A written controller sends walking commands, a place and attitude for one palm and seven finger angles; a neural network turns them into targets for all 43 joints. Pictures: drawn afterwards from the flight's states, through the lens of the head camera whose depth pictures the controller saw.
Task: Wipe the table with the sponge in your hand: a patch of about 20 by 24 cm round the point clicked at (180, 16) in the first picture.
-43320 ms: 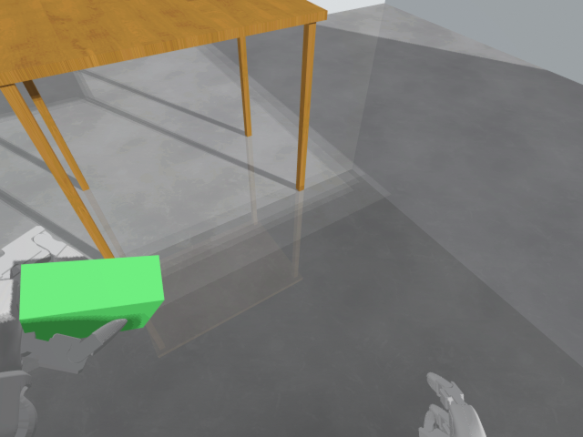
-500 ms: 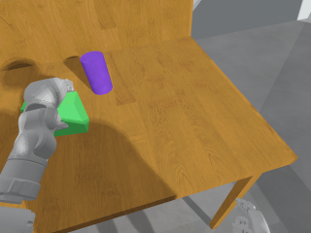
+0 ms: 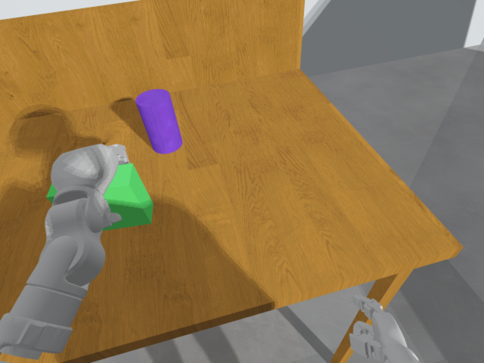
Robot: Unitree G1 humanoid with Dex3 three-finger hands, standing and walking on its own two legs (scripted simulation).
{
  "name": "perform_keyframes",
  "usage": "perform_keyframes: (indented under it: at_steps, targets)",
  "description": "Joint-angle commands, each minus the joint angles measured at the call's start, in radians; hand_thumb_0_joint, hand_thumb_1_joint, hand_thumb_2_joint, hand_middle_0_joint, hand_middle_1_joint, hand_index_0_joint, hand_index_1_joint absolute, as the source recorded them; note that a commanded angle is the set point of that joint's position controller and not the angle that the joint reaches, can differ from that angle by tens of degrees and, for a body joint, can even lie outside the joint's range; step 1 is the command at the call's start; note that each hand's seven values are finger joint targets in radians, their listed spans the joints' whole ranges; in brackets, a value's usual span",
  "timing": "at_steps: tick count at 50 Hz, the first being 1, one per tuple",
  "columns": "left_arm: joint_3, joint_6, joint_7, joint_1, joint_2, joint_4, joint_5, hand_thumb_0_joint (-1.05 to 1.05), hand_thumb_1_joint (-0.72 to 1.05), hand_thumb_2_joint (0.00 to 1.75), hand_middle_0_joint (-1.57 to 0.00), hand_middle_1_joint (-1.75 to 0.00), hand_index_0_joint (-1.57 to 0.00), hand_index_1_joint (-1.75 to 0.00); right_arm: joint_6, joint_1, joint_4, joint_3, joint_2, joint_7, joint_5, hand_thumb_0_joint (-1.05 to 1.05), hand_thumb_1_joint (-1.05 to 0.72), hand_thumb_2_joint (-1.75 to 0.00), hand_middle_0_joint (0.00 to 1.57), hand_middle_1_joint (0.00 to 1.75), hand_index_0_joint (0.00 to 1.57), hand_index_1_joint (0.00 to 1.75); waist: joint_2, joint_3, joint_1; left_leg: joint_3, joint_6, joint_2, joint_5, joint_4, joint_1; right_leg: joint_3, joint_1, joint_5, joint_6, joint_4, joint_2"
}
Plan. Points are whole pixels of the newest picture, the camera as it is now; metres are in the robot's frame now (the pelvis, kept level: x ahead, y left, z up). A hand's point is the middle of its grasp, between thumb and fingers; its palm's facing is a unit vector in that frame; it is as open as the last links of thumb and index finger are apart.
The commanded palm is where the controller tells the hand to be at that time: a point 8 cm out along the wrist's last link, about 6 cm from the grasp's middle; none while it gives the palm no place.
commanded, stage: wipe back along the first lane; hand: left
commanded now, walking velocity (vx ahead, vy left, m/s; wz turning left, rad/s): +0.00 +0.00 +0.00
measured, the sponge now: (110, 206) +0.31 +0.28 +0.11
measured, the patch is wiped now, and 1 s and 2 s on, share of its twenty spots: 1.00 1.00 1.00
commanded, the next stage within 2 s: lift the sponge slowly off the table in 0.92 s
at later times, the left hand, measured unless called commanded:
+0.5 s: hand (101, 213) +0.27 +0.26 +0.15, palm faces +0.14 -0.10 -0.99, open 9.1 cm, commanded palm +0.22 +0.25 +0.17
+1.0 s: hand (95, 236) +0.23 +0.25 +0.15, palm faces +0.19 -0.14 -0.97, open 9.1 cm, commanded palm +0.18 +0.23 +0.17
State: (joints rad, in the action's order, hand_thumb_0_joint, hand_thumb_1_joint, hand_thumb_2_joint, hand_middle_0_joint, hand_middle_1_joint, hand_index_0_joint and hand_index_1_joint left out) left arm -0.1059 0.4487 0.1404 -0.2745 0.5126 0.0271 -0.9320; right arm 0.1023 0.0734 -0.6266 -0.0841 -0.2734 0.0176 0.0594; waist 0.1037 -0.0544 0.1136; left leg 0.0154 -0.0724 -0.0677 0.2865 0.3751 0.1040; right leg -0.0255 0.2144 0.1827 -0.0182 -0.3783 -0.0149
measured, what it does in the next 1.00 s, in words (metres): stands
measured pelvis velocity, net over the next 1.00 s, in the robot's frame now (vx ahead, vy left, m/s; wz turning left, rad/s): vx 0.00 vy -0.01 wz -0.03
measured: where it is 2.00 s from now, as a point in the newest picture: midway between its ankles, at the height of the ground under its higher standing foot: outside the picture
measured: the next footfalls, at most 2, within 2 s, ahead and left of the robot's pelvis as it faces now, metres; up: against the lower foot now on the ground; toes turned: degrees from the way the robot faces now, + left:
none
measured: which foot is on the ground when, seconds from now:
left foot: down 0.00-1.00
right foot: down 0.00-1.00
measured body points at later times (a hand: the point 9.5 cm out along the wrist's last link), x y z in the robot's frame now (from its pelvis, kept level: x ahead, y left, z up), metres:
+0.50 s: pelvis +0.00 -0.01 -0.01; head -0.01 -0.06 +0.44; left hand +0.26 +0.26 +0.20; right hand +0.23 -0.22 -0.09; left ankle -0.06 +0.07 -0.74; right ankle +0.01 -0.12 -0.74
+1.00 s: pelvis +0.00 -0.01 -0.01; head -0.02 -0.06 +0.44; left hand +0.22 +0.25 +0.20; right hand +0.23 -0.22 -0.09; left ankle -0.06 +0.07 -0.74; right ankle +0.01 -0.12 -0.74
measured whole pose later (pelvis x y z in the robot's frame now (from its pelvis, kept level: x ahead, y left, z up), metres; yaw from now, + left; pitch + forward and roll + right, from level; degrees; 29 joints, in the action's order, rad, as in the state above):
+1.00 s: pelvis +0.00 -0.01 -0.01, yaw -2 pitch -1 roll -1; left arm 0.00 0.51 0.07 0.19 0.52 -0.46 -0.85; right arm 0.14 0.08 -0.56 -0.08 -0.28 0.01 0.06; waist 0.12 -0.06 0.12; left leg -0.02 -0.05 -0.04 0.35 0.49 0.12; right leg 0.00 0.24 0.24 -0.03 -0.49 -0.05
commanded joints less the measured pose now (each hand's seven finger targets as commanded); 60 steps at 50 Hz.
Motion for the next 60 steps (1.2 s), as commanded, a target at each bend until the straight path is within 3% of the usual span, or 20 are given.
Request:
perform_keyframes:
  at_steps: [1,2,5,8,19,23,29,30,32,34,37,40,41,44,48,49,51,55,56,60]
  targets:
    - [0.073,0.021,0.011,-0.102,0.151,-0.098,0.022,0.0,0.1,1.3,-1.2,-1.6,-1.2,-1.6,-0.048,-0.177,0.174,0.046,-0.111,0.01,0.007,0.0,-0.9,-0.9,0.2,0.3,0.2,0.3,-0.101,-0.157,-0.003,0.033,0.048,0.058,-0.434,-0.028,0.081,0.01,-0.193,-0.23,-0.076,-0.022,-0.009]
    - [0.041,0.025,0.016,-0.093,0.117,-0.112,0.027,0.0,0.1,1.3,-1.2,-1.6,-1.2,-1.6,-0.045,-0.183,0.181,0.044,-0.109,0.009,0.007,0.0,-0.9,-0.9,0.2,0.3,0.2,0.3,-0.097,-0.138,-0.003,0.029,0.047,0.055,-0.409,-0.031,0.085,0.008,-0.184,-0.215,-0.073,-0.018,-0.009]
    - [0.082,0.027,0.012,-0.029,0.145,-0.167,0.036,0.0,0.1,1.3,-1.2,-1.6,-1.2,-1.6,-0.049,-0.175,0.199,0.045,-0.108,0.009,0.003,0.0,-0.9,-0.9,0.2,0.3,0.2,0.3,-0.126,-0.197,0.011,0.026,0.034,0.047,-0.431,-0.007,0.091,0.02,-0.23,-0.264,-0.073,-0.041,-0.004]
    - [0.09,0.029,0.013,0.041,0.145,-0.172,0.053,0.0,0.1,1.3,-1.2,-1.6,-1.2,-1.6,-0.04,-0.182,0.194,0.046,-0.111,0.006,0.006,0.0,-0.9,-0.9,0.2,0.3,0.2,0.3,-0.117,-0.143,0.006,0.017,0.038,0.048,-0.401,-0.005,0.11,0.026,-0.211,-0.268,-0.065,-0.041,-0.004]
    - [0.095,0.06,0.006,0.22,0.115,-0.33,0.077,0.0,0.1,1.3,-1.2,-1.6,-1.2,-1.6,-0.037,-0.217,0.233,0.047,-0.098,-0.001,0.013,0.0,-0.9,-0.9,0.2,0.3,0.2,0.3,-0.132,-0.149,0.012,0.023,0.027,0.047,-0.371,0.027,0.123,0.061,-0.202,-0.27,-0.061,-0.068,-0.013]
    - [0.102,0.067,-0.002,0.211,0.129,-0.33,0.084,0.0,0.1,1.3,-1.2,-1.6,-1.2,-1.6,-0.024,-0.19,0.227,0.045,-0.103,0.009,0.008,0.0,-0.9,-0.9,0.2,0.3,0.2,0.3,-0.149,-0.09,0.007,0.015,0.027,0.048,-0.316,0.025,0.144,0.042,-0.168,-0.211,-0.052,-0.063,-0.006]
    - [0.145,0.075,-0.01,0.269,0.163,-0.386,0.088,0.0,0.1,1.3,-1.2,-1.6,-1.2,-1.6,-0.027,-0.22,0.237,0.041,-0.095,0.014,0.01,0.0,-0.9,-0.9,0.2,0.3,0.2,0.3,-0.142,-0.119,0.014,0.021,0.024,0.043,-0.306,0.038,0.137,0.09,-0.182,-0.209,-0.056,-0.067,-0.017]
    - [0.141,0.078,-0.012,0.27,0.162,-0.388,0.089,0.0,0.1,1.3,-1.2,-1.6,-1.2,-1.6,-0.024,-0.196,0.243,0.038,-0.097,0.017,0.005,0.0,-0.9,-0.9,0.2,0.3,0.2,0.3,-0.139,-0.128,0.019,0.01,0.022,0.041,-0.313,0.045,0.144,0.063,-0.195,-0.211,-0.049,-0.075,-0.001]
    - [0.116,0.076,-0.01,0.292,0.128,-0.386,0.097,0.0,0.1,1.3,-1.2,-1.6,-1.2,-1.6,-0.021,-0.196,0.236,0.039,-0.096,0.016,0.008,0.0,-0.9,-0.9,0.2,0.3,0.2,0.3,-0.112,-0.084,0.013,0.009,0.026,0.046,-0.301,0.039,0.143,0.054,-0.162,-0.195,-0.049,-0.068,-0.007]
    - [0.139,0.076,-0.015,0.333,0.141,-0.441,0.097,0.0,0.1,1.3,-1.2,-1.6,-1.2,-1.6,-0.031,-0.224,0.249,0.041,-0.089,0.012,0.01,0.0,-0.9,-0.9,0.2,0.3,0.2,0.3,-0.126,-0.121,0.02,0.022,0.023,0.045,-0.311,0.045,0.132,0.085,-0.177,-0.209,-0.054,-0.073,-0.018]
    - [0.125,0.079,-0.018,0.349,0.124,-0.433,0.109,0.0,0.1,1.3,-1.2,-1.6,-1.2,-1.6,-0.02,-0.197,0.243,0.039,-0.095,0.013,0.007,0.0,-0.9,-0.9,0.2,0.3,0.2,0.3,-0.122,-0.079,0.016,0.014,0.026,0.05,-0.294,0.042,0.145,0.057,-0.155,-0.186,-0.048,-0.071,-0.01]
    - [0.14,0.083,-0.028,0.345,0.138,-0.479,0.105,0.0,0.1,1.3,-1.2,-1.6,-1.2,-1.6,-0.025,-0.194,0.256,0.038,-0.092,0.015,0.002,0.0,-0.9,-0.9,0.2,0.3,0.2,0.3,-0.13,-0.122,0.02,0.01,0.018,0.044,-0.304,0.054,0.141,0.067,-0.181,-0.199,-0.048,-0.079,-0.005]
    - [0.135,0.084,-0.029,0.379,0.124,-0.449,0.112,0.0,0.1,1.3,-1.2,-1.6,-1.2,-1.6,-0.021,-0.194,0.247,0.038,-0.09,0.013,0.006,0.0,-0.9,-0.9,0.2,0.3,0.2,0.3,-0.135,-0.083,0.017,0.014,0.024,0.05,-0.302,0.048,0.149,0.061,-0.161,-0.195,-0.048,-0.076,-0.009]
    - [0.145,0.081,-0.034,0.422,0.122,-0.531,0.116,0.0,0.1,1.3,-1.2,-1.6,-1.2,-1.6,-0.025,-0.226,0.261,0.041,-0.085,0.007,0.009,0.0,-0.9,-0.9,0.2,0.3,0.2,0.3,-0.121,-0.101,0.021,0.023,0.023,0.051,-0.297,0.045,0.137,0.092,-0.164,-0.191,-0.053,-0.076,-0.023]
    - [0.132,0.073,-0.043,0.511,0.091,-0.567,0.135,0.0,0.1,1.3,-1.2,-1.6,-1.2,-1.6,-0.016,-0.204,0.26,0.045,-0.086,-0.002,0.006,0.0,-0.9,-0.9,0.2,0.3,0.2,0.3,-0.113,-0.078,0.03,0.015,0.027,0.055,-0.314,0.046,0.142,0.056,-0.164,-0.203,-0.048,-0.084,-0.015]
    - [0.123,0.075,-0.046,0.53,0.073,-0.621,0.131,0.0,0.1,1.3,-1.2,-1.6,-1.2,-1.6,-0.024,-0.234,0.277,0.045,-0.078,-0.008,0.011,0.0,-0.9,-0.9,0.2,0.3,0.2,0.3,-0.107,-0.103,0.027,0.026,0.026,0.057,-0.316,0.045,0.134,0.087,-0.167,-0.203,-0.054,-0.085,-0.028]
    - [0.107,0.076,-0.057,0.527,0.059,-0.602,0.137,0.0,0.1,1.3,-1.2,-1.6,-1.2,-1.6,-0.015,-0.2,0.266,0.046,-0.083,-0.007,0.006,0.0,-0.9,-0.9,0.2,0.3,0.2,0.3,-0.142,-0.065,0.018,0.019,0.024,0.06,-0.309,0.047,0.148,0.06,-0.149,-0.195,-0.048,-0.084,-0.019]
    - [0.141,0.086,-0.08,0.402,0.114,-0.636,0.119,0.0,0.1,1.3,-1.2,-1.6,-1.2,-1.6,-0.019,-0.195,0.271,0.046,-0.086,0.008,0.003,0.0,-0.9,-0.9,0.2,0.3,0.2,0.3,-0.124,-0.085,0.019,0.024,0.022,0.058,-0.283,0.039,0.14,0.066,-0.148,-0.142,-0.053,-0.08,-0.019]
    - [0.121,0.091,-0.08,0.434,0.085,-0.59,0.126,0.0,0.1,1.3,-1.2,-1.6,-1.2,-1.6,-0.016,-0.199,0.259,0.045,-0.084,0.009,0.004,0.0,-0.9,-0.9,0.2,0.3,0.2,0.3,-0.129,-0.046,0.016,0.023,0.025,0.062,-0.273,0.032,0.142,0.063,-0.132,-0.13,-0.052,-0.071,-0.021]
    - [0.127,0.09,-0.083,0.369,0.11,-0.672,0.113,0.0,0.1,1.3,-1.2,-1.6,-1.2,-1.6,-0.031,-0.203,0.273,0.044,-0.078,0.014,0.001,0.0,-0.9,-0.9,0.2,0.3,0.2,0.3,-0.096,-0.112,0.025,0.026,0.022,0.058,-0.303,0.029,0.121,0.062,-0.177,-0.151,-0.058,-0.083,-0.019]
